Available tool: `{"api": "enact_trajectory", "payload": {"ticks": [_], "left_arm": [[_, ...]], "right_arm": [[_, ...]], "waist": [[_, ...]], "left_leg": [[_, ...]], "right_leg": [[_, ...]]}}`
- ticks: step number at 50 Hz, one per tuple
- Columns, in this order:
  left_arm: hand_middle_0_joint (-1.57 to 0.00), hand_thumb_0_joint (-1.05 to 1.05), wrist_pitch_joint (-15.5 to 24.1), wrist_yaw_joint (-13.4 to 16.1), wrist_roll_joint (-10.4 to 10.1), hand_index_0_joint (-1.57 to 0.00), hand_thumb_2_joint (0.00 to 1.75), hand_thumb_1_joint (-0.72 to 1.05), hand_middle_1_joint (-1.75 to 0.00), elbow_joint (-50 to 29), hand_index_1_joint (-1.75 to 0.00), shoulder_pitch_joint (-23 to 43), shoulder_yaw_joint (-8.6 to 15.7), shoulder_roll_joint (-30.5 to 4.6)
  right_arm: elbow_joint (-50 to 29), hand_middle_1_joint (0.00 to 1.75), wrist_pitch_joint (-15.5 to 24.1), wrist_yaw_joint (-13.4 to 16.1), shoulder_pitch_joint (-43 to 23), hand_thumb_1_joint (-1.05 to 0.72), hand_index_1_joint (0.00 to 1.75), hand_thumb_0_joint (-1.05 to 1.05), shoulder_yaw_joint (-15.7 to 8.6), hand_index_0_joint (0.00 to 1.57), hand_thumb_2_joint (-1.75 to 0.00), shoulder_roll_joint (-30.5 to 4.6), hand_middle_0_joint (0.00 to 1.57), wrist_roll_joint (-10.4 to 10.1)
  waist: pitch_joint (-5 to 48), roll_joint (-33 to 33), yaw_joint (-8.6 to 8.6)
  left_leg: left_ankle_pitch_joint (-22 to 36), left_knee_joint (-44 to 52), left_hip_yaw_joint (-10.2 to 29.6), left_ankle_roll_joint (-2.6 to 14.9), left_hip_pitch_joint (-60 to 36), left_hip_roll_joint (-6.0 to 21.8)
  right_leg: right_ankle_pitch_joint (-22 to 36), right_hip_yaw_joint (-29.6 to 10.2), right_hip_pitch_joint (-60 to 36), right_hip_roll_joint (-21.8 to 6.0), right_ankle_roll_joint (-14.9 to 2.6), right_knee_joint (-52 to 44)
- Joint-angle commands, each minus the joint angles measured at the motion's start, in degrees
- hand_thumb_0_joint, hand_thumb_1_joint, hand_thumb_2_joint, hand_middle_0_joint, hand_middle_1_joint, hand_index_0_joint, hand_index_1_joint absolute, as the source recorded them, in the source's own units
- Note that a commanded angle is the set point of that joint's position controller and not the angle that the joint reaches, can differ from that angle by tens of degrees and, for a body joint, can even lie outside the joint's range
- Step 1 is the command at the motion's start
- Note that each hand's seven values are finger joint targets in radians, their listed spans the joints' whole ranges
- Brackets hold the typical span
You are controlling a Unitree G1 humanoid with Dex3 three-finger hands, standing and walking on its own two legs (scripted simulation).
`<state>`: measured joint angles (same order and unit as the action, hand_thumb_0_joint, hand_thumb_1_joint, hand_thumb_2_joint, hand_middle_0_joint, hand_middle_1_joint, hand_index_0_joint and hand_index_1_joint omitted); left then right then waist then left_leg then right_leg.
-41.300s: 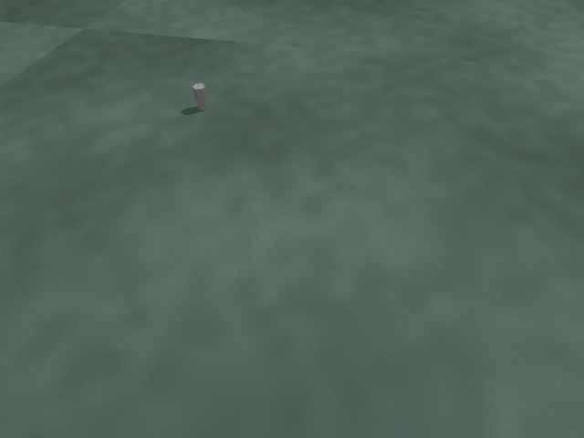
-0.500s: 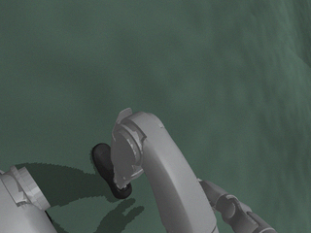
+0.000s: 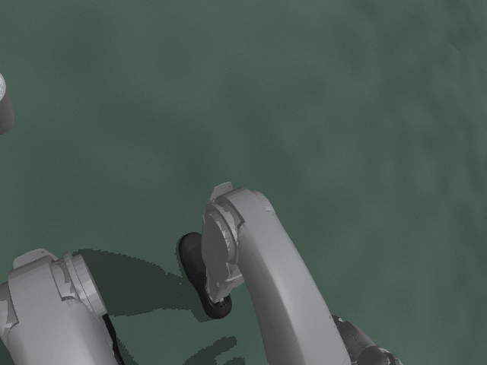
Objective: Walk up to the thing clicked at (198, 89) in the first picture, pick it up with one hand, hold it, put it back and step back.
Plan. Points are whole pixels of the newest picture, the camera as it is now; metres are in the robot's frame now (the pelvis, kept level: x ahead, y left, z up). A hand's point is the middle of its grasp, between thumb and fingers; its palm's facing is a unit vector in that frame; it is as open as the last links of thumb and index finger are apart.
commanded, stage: home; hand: left
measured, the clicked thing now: out of the picture +0.56 +0.22 -0.27
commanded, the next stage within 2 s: none
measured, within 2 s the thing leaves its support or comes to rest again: neither
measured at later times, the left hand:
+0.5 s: hand out of the picture +0.36 +0.36 +0.05, palm faces +0.24 -0.84 -0.48, open 16.4 cm
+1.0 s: hand out of the picture +0.27 +0.25 +0.24, palm faces +0.31 -0.89 -0.34, open 16.5 cm
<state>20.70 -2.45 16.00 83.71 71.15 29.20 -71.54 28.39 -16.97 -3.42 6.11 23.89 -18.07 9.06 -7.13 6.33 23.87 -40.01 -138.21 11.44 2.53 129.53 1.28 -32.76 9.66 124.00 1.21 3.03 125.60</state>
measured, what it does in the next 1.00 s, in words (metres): rises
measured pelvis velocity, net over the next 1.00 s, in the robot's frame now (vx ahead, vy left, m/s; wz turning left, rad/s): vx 0.08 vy -0.02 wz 0.22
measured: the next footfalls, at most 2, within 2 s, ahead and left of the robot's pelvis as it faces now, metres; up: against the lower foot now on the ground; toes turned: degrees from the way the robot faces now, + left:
none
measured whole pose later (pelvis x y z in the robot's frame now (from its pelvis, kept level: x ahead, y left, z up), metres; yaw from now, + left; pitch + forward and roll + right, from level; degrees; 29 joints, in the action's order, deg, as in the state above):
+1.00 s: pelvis +0.08 -0.02 +0.33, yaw +12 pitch +17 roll -2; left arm -8.2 8.5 -0.2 25.7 -4.4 6.1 -15.4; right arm 31.1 -1.5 6.6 15.9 1.1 -13.0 -3.2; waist 8.8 -0.9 4.2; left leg -30.5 -67.8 2.4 -0.9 54.0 1.9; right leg -27.6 2.9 53.8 0.4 -0.5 64.8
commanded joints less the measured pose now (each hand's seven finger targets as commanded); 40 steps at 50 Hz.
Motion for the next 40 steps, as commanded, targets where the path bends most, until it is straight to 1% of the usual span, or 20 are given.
{"api": "enact_trajectory", "payload": {"ticks": [1,4,6,7,10,12,13,14,15,17,18,21,23,28,30,31,34,36,38,40], "left_arm": [[-0.06,0.00,-0.71,1.69,-0.59,-0.06,0.08,-0.50,-0.06,-17.81,-0.06,12.59,3.64,-16.79],[-0.06,0.00,-4.00,0.79,-1.90,-0.06,0.11,-0.45,-0.07,-17.87,-0.07,5.55,-1.97,-1.78],[-0.07,0.00,-6.12,0.55,-2.97,-0.07,0.13,-0.42,-0.08,-22.32,-0.08,0.30,-4.13,3.40],[-0.07,0.00,-7.23,0.35,-3.60,-0.07,0.14,-0.40,-0.08,-24.91,-0.08,-5.01,-4.61,5.24],[-0.07,0.00,-9.89,0.08,-5.31,-0.07,0.14,-0.41,-0.08,-36.89,-0.08,-11.32,-5.10,8.09],[-0.07,0.00,-11.51,0.49,-6.60,-0.07,0.16,-0.37,-0.08,-47.86,-0.08,-19.05,-3.27,8.02],[-0.07,0.00,-12.19,0.88,-6.99,-0.07,0.16,-0.36,-0.09,-52.96,-0.08,-21.40,-0.95,6.10],[-0.08,0.00,-12.95,1.31,-7.52,-0.08,0.19,-0.32,-0.09,-59.28,-0.09,-22.28,0.59,4.66],[-0.08,0.00,-13.71,1.70,-7.84,-0.08,0.21,-0.29,-0.10,-63.64,-0.10,-21.94,0.37,5.02],[-0.08,0.00,-15.70,2.73,-8.60,-0.08,0.21,-0.29,-0.10,-60.82,-0.10,-26.83,-3.69,13.17],[-0.07,0.00,-15.99,3.47,-8.88,-0.07,0.18,-0.33,-0.09,-62.20,-0.09,-27.34,-4.95,15.38],[-0.07,0.00,-16.60,5.47,-9.30,-0.07,0.15,-0.39,-0.08,-66.55,-0.08,-31.06,-5.22,17.13],[-0.07,0.00,-17.26,6.44,-10.03,-0.07,0.13,-0.41,-0.08,-67.23,-0.08,-34.36,-7.74,22.07],[-0.06,0.00,-18.61,8.27,-11.43,-0.06,0.11,-0.45,-0.07,-57.52,-0.07,-41.52,-12.41,31.33],[-0.06,0.00,-18.97,8.52,-11.90,-0.07,0.12,-0.44,-0.07,-56.85,-0.07,-43.13,-13.22,33.50],[-0.06,0.00,-19.55,8.53,-12.15,-0.06,0.10,-0.48,-0.07,-54.97,-0.07,-46.39,-12.83,33.94],[-0.06,0.00,-20.82,8.67,-13.11,-0.06,0.11,-0.45,-0.07,-54.57,-0.07,-51.62,-14.60,37.74],[-0.07,0.00,-21.72,9.31,-13.73,-0.07,0.14,-0.40,-0.08,-57.51,-0.08,-53.53,-14.31,37.57],[-0.07,0.00,-22.94,9.76,-14.45,-0.07,0.15,-0.39,-0.08,-56.46,-0.08,-58.01,-15.28,40.14],[-0.07,0.00,-23.44,10.37,-14.70,-0.07,0.15,-0.38,-0.08,-60.38,-0.08,-58.55,-15.57,40.30]], "right_arm": [[0.07,0.30,-1.22,0.28,11.93,-0.90,0.30,0.00,-9.55,0.20,-0.90,-18.11,0.20,0.27],[-0.18,0.30,-0.25,-0.36,13.37,-0.90,0.30,0.00,-12.82,0.20,-0.90,-17.49,0.20,-0.95],[0.04,0.30,0.43,-0.68,13.95,-0.90,0.30,0.00,-14.86,0.20,-0.90,-16.94,0.20,-2.14],[0.36,0.30,0.61,-0.80,14.35,-0.90,0.30,0.00,-16.08,0.20,-0.90,-16.53,0.20,-2.98],[-0.01,0.30,0.82,-0.90,13.91,-0.90,0.30,0.00,-20.00,0.20,-0.90,-16.46,0.20,-5.58],[-0.66,0.30,0.98,-0.77,14.33,-0.90,0.30,0.00,-22.50,0.20,-0.90,-14.97,0.20,-7.53],[-1.39,0.30,0.94,-0.57,13.78,-0.90,0.30,0.00,-23.47,0.20,-0.90,-14.54,0.20,-8.44],[-2.46,0.30,0.90,-0.17,13.71,-0.90,0.30,0.00,-24.21,0.20,-0.90,-14.04,0.20,-9.34],[-2.62,0.30,1.01,0.37,13.45,-0.90,0.30,0.00,-24.50,0.20,-0.90,-12.89,0.20,-9.94],[-3.13,0.30,2.14,1.90,10.90,-0.90,0.30,0.00,-24.38,0.20,-0.90,-10.47,0.20,-10.89],[-2.51,0.30,3.11,2.68,10.02,-0.90,0.30,0.00,-24.42,0.20,-0.90,-9.60,0.20,-11.04],[-2.59,0.30,5.70,4.28,9.16,-0.90,0.30,0.00,-25.27,0.20,-0.90,-8.45,0.20,-11.20],[-2.58,0.30,7.16,5.16,8.56,-0.90,0.30,0.00,-25.37,0.20,-0.90,-7.62,0.20,-11.13],[-0.34,0.30,10.89,7.05,8.80,-0.90,0.30,0.00,-25.15,0.20,-0.90,-5.50,0.20,-10.42],[-0.74,0.30,12.00,7.36,9.31,-0.90,0.30,0.00,-25.33,0.20,-0.90,-5.06,0.20,-10.37],[-0.85,0.30,12.36,7.47,9.51,-0.90,0.30,0.00,-25.77,0.20,-0.90,-5.33,0.20,-10.49],[-1.75,0.30,13.53,7.67,9.24,-0.90,0.30,0.00,-26.12,0.20,-0.90,-4.75,0.20,-10.82],[-2.65,0.30,14.05,8.02,9.26,-0.90,0.30,0.00,-26.18,0.20,-0.90,-4.35,0.20,-11.28],[-2.92,0.30,14.90,8.33,8.59,-0.90,0.30,0.00,-26.04,0.20,-0.90,-3.91,0.20,-11.58],[-3.42,0.30,15.61,8.81,8.72,-0.90,0.30,0.00,-26.02,0.20,-0.90,-3.52,0.20,-11.81]], "waist": [[44.60,-43.37,-3.21],[40.98,-40.30,-3.66],[41.33,-36.30,-5.79],[42.68,-34.24,-7.70],[47.51,-33.28,-12.49],[54.50,-29.13,-15.51],[57.56,-29.05,-16.79],[59.90,-27.98,-17.10],[60.68,-25.83,-16.88],[52.46,-20.80,-15.33],[49.33,-20.74,-15.46],[51.62,-23.81,-17.29],[52.00,-23.84,-17.25],[45.03,-17.08,-16.39],[44.65,-16.27,-16.84],[45.48,-14.53,-18.08],[44.43,-12.46,-19.07],[44.91,-11.11,-19.88],[41.45,-9.34,-20.00],[40.50,-10.36,-20.13]], "left_leg": [[19.93,19.76,-2.21,-3.61,-39.06,2.54],[17.62,23.30,-1.55,-3.93,-38.37,2.39],[16.23,24.69,-1.70,-3.83,-37.11,2.02],[15.26,25.47,-2.07,-3.65,-36.94,1.84],[11.39,30.67,-1.69,-3.59,-40.43,1.57],[9.73,33.55,-2.63,-2.83,-43.17,1.10],[9.09,35.87,-2.42,-2.64,-45.32,1.02],[6.46,38.63,-2.10,-2.09,-46.19,0.92],[3.91,40.46,-2.33,-1.47,-46.58,0.80],[-3.08,44.56,-1.94,-0.77,-44.91,0.96],[-5.25,46.67,-1.73,-0.77,-45.28,1.12],[-1.17,50.49,-2.09,-1.45,-54.48,1.27],[4.41,51.81,-2.95,-1.96,-59.74,1.21],[18.43,53.74,-6.90,-1.32,-63.08,0.46],[22.56,55.27,-8.08,-1.18,-64.87,0.20],[24.63,56.11,-8.33,-1.03,-67.04,0.19],[26.64,60.46,-8.84,-1.20,-70.39,0.04],[25.60,64.32,-9.36,-1.26,-72.23,-0.22],[24.32,67.64,-9.41,-1.25,-73.42,-0.27],[25.08,70.35,-9.64,-1.39,-75.96,-0.29]], "right_leg": [[10.84,1.57,-19.62,1.73,-4.66,-6.91],[8.58,2.18,-15.07,1.29,-5.14,-8.67],[7.94,1.94,-15.45,0.93,-5.19,-10.18],[7.28,1.55,-15.76,0.89,-5.23,-11.10],[4.34,0.11,-14.73,0.25,-5.52,-12.25],[3.91,-1.83,-19.58,0.20,-5.34,-15.70],[4.01,-2.75,-22.00,0.01,-5.23,-17.10],[3.07,-3.44,-25.53,-0.06,-5.01,-19.36],[2.15,-4.09,-29.17,0.12,-4.72,-22.01],[-2.46,-4.48,-30.16,0.13,-4.37,-26.58],[-4.13,-4.80,-30.42,0.09,-4.41,-28.19],[-2.09,-5.88,-33.62,-0.06,-4.78,-31.67],[0.85,-6.39,-35.57,-0.25,-5.12,-34.36],[10.70,-7.26,-46.71,-0.50,-5.21,-42.75],[14.50,-7.56,-52.22,-0.72,-5.14,-45.61],[16.28,-7.78,-54.72,-0.70,-4.96,-47.37],[19.74,-8.00,-62.94,-0.94,-4.62,-51.70],[20.49,-8.55,-69.90,-1.09,-4.36,-55.45],[19.49,-8.63,-72.87,-0.98,-4.19,-58.69],[20.02,-8.79,-76.00,-0.98,-4.12,-61.17]]}}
